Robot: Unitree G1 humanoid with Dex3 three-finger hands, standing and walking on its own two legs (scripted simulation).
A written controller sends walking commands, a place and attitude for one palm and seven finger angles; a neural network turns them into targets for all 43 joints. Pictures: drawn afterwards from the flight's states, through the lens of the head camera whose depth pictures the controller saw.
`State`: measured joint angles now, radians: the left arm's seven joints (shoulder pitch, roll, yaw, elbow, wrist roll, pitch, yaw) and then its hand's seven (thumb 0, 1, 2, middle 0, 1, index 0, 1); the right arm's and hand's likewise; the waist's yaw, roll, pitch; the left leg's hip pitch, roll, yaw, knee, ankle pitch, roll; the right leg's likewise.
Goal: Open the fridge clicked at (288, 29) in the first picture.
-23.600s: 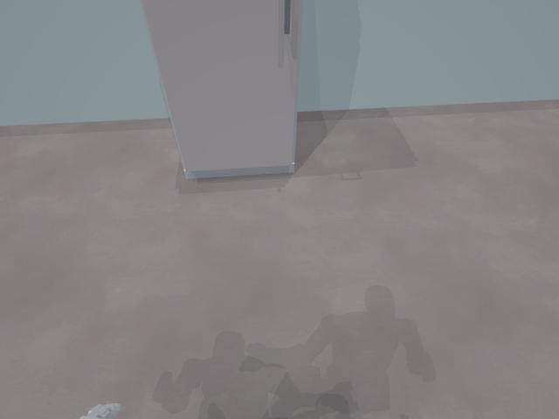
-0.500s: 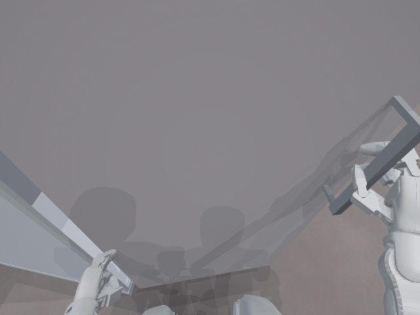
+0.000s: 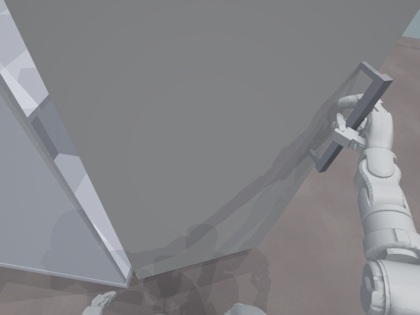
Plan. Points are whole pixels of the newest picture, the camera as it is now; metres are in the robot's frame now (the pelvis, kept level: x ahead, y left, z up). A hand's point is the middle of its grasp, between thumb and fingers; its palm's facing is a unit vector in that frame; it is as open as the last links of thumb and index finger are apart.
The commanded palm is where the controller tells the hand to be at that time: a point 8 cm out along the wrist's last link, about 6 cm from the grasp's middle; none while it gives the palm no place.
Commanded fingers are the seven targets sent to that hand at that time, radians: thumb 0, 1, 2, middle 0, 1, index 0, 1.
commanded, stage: stop walking and hold the door back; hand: right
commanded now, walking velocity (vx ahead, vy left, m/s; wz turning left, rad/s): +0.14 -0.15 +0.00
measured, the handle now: (340, 124) +0.46 -0.24 +0.14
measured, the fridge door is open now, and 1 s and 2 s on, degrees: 66 63 64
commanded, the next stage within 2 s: loosen the grip on the handle in 0.76 s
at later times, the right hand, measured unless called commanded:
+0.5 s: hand (335, 125) +0.44 -0.22 +0.15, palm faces +0.17 +0.96 -0.22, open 5.6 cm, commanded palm +0.41 -0.28 +0.14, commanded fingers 0.00 -0.90 -0.90 0.45 1.40 0.45 1.40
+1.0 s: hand (342, 124) +0.44 -0.23 +0.16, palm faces +0.15 +0.98 -0.09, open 6.3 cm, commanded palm +0.40 -0.27 +0.15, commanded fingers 0.00 0.07 -0.43 0.45 1.40 0.45 1.40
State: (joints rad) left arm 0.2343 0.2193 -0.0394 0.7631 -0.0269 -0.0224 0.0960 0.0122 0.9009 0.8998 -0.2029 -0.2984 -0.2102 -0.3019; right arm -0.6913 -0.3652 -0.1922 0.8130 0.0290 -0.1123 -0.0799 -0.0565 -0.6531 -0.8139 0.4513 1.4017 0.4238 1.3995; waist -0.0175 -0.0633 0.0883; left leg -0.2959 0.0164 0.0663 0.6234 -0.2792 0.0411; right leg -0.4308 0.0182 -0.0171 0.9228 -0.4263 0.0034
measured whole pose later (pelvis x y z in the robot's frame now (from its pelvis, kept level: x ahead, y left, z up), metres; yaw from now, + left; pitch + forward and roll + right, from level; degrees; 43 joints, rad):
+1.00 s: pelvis +0.02 -0.04 +0.01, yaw +2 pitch +1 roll +0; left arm 0.25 0.23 0.00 0.69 -0.02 -0.12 0.05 0.01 0.90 0.90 -0.20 -0.30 -0.21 -0.30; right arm -0.61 -0.33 -0.27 0.69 0.03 -0.14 0.04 -0.05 -0.53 -0.74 0.45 1.40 0.44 1.40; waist 0.02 0.04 -0.01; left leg -0.31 0.04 0.01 0.53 -0.24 -0.02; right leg -0.31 -0.06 -0.09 0.50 -0.20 0.02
